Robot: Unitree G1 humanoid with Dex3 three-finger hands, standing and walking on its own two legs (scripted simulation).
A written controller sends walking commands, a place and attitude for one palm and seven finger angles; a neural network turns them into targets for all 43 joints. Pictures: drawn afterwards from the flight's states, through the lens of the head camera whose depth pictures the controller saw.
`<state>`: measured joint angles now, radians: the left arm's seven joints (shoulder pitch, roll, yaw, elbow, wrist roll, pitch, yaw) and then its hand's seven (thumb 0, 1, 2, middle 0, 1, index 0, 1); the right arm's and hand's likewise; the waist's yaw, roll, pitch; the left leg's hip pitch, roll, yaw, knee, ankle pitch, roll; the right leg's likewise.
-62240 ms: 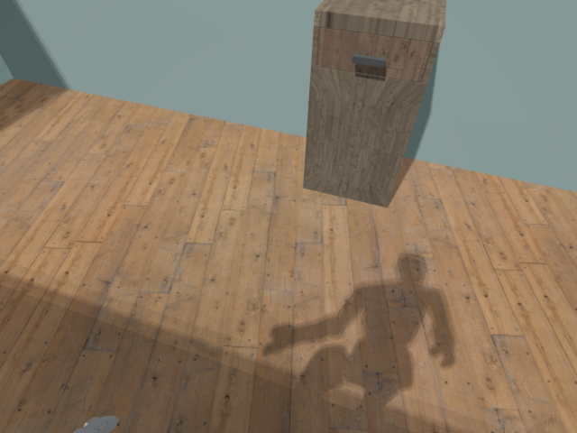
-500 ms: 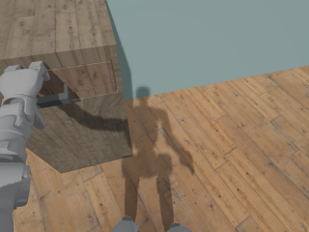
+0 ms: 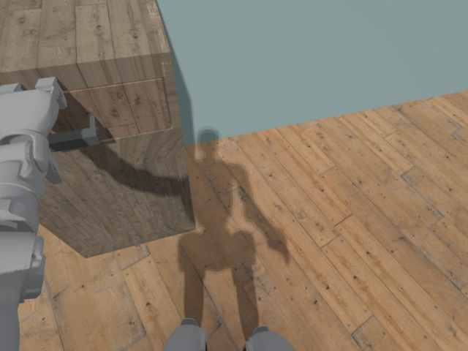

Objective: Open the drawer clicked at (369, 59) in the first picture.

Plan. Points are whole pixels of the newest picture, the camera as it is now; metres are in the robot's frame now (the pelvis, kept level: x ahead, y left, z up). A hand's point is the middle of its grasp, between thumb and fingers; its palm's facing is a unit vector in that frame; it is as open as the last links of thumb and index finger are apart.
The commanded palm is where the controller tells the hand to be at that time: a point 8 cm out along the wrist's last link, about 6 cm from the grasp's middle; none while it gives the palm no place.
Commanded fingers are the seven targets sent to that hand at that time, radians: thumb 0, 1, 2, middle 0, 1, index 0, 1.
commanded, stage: lower the fingers behind the handle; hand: left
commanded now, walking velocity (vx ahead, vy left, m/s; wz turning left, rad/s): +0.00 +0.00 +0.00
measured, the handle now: (66, 132) +0.52 +0.31 +0.02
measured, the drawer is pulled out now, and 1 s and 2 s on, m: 0.00 0.00 0.00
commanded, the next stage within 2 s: lift the fingers back up to retry in 0.56 s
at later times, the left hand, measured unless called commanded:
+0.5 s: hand (44, 134) +0.48 +0.31 +0.07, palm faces +0.02 +0.03 -1.00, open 13.8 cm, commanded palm +0.47 +0.33 +0.05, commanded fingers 0.00 -0.50 0.30 -0.30 -1.20 -0.30 -1.20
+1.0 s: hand (42, 133) +0.48 +0.32 +0.07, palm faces -0.03 +0.02 -1.00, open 13.8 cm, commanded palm +0.48 +0.33 +0.10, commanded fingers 0.00 -0.50 0.30 -0.30 -1.20 -0.30 -1.20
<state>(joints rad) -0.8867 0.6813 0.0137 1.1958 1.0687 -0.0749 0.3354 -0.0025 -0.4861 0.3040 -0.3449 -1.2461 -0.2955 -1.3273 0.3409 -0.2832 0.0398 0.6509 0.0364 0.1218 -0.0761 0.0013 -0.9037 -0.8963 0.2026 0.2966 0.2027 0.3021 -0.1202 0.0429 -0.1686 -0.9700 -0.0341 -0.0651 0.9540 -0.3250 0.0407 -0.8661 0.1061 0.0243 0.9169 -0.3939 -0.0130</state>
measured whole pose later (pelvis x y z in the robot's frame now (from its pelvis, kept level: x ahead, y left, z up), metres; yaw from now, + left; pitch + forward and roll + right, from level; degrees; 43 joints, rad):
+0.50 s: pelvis -0.02 +0.00 -0.01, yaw +1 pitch +20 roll -3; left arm -0.96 0.70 -0.02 1.19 1.07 -0.02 0.29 0.00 -0.49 0.30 -0.34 -1.23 -0.26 -1.36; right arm 0.32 -0.28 0.06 0.64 0.04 0.10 -0.10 0.00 -0.90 -0.90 0.20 0.30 0.20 0.30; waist -0.14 0.04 -0.16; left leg -1.05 -0.04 -0.07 1.01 -0.33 0.04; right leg -0.94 0.10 0.01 0.98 -0.40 -0.01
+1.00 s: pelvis -0.02 +0.00 -0.01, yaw +1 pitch +20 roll -3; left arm -0.93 0.73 0.01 1.15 1.05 -0.05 0.24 0.00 -0.49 0.30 -0.34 -1.22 -0.28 -1.31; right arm 0.36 -0.28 0.06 0.64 0.04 0.09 -0.11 0.00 -0.90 -0.90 0.20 0.30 0.20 0.30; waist -0.15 0.05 -0.13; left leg -1.01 -0.02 -0.06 0.97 -0.31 0.04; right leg -0.91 0.10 0.01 0.94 -0.38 -0.01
